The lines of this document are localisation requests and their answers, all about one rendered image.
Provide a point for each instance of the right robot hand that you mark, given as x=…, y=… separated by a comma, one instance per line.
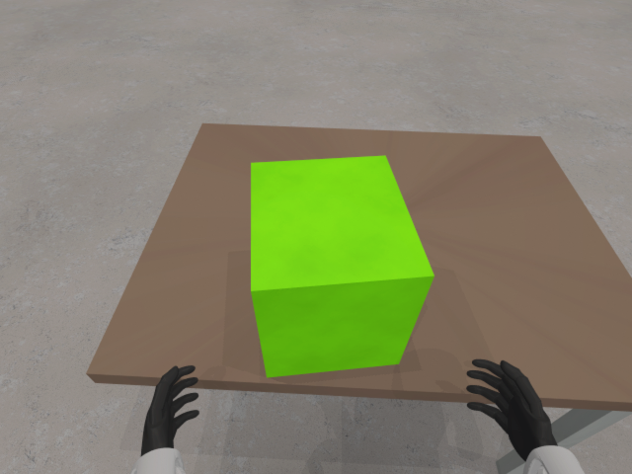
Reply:
x=522, y=416

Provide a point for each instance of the table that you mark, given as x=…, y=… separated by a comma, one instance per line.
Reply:
x=522, y=273

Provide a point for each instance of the robot right forearm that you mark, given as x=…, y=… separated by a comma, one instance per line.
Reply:
x=552, y=459

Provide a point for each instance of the robot left forearm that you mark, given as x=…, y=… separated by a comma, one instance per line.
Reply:
x=159, y=461

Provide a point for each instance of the carton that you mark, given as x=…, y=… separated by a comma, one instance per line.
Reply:
x=338, y=272

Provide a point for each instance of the left robot hand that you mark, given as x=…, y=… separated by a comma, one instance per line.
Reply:
x=160, y=425

